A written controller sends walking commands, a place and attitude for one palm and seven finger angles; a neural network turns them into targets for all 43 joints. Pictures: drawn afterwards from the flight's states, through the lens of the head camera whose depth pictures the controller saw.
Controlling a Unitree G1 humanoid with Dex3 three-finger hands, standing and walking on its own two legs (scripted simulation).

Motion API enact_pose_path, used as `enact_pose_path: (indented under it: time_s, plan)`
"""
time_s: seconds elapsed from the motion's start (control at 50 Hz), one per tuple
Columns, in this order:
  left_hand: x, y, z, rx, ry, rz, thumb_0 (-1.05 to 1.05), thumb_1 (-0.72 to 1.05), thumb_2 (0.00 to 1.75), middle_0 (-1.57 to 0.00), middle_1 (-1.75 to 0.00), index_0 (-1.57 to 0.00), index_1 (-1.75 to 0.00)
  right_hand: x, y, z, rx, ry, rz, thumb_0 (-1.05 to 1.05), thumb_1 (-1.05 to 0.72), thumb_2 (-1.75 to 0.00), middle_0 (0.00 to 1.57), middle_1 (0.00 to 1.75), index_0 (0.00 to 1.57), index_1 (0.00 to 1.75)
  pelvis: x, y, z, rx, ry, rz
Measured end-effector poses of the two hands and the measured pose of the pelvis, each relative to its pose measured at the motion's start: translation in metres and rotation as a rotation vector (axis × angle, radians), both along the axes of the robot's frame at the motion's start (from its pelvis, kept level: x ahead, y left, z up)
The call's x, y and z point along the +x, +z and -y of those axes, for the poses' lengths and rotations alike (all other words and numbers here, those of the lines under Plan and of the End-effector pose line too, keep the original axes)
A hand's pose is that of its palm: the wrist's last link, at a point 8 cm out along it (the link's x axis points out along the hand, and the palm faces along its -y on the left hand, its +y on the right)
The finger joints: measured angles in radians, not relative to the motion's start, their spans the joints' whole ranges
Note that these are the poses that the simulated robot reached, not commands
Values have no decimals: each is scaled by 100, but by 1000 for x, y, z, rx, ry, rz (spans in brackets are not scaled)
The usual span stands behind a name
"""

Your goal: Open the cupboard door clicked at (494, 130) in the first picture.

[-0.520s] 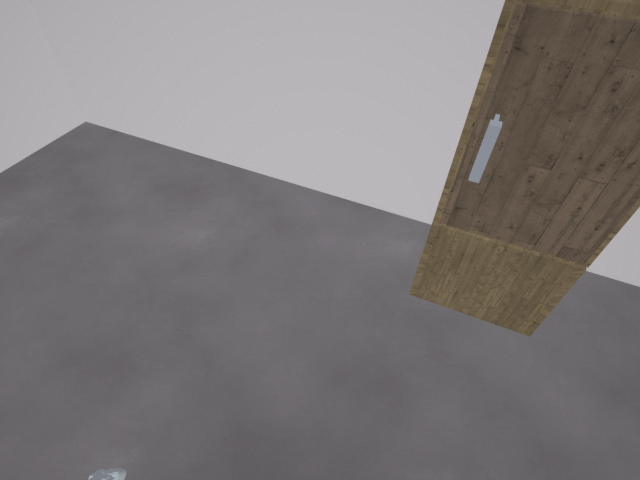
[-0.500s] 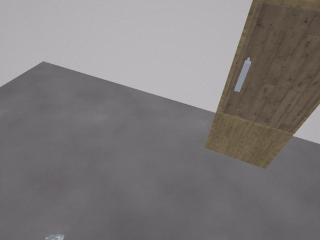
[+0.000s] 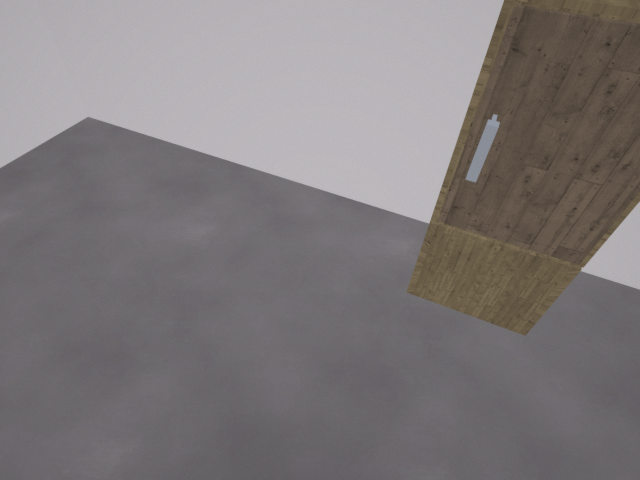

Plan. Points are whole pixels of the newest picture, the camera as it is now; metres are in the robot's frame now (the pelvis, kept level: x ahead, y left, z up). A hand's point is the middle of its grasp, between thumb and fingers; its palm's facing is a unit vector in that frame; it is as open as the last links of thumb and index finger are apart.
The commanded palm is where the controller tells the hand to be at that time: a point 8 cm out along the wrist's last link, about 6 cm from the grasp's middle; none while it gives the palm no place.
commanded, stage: stand and wait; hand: left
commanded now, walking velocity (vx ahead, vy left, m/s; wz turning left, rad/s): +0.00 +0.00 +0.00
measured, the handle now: (482, 148) +0.88 -0.35 -0.06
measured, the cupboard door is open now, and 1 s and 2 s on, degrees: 0 0 0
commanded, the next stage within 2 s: look at it before walking up in 0.30 s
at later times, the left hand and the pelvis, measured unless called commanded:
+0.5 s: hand out of the picture +0.08 +0.24 -0.15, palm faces -0.03 -0.94 -0.33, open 7.4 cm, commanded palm none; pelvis +0.00 +0.00 +0.00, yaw +0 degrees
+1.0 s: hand out of the picture +0.07 +0.24 -0.16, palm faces -0.03 -0.94 -0.33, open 7.4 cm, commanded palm none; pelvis +0.01 -0.01 +0.00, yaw +0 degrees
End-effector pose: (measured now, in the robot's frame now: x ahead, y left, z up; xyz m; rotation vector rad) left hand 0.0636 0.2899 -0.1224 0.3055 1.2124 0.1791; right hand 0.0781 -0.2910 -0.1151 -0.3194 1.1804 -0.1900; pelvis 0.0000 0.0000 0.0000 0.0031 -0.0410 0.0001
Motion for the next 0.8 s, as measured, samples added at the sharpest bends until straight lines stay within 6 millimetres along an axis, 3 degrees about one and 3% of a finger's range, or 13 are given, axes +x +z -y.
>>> enact_pose_path:
  time_s: [0.24,0.54,0.8]
  plan:
    - [-4,3,-4,14,2,-13,1,91,90,-20,-30,-20,-30,-16,-3,4,0,-12,-44,1,-91,-90,20,30,20,30,-3,1,1,1,2,-3]
    - [7,5,2,5,-5,18,0,90,90,-20,-30,-20,-30,-2,0,1,10,2,-10,1,-91,-90,20,30,20,30,-2,2,3,1,4,-2]
    - [3,4,3,6,4,-9,0,90,90,-20,-30,-20,-30,4,0,4,7,9,-18,1,-91,-90,20,30,20,30,2,3,5,2,5,-8]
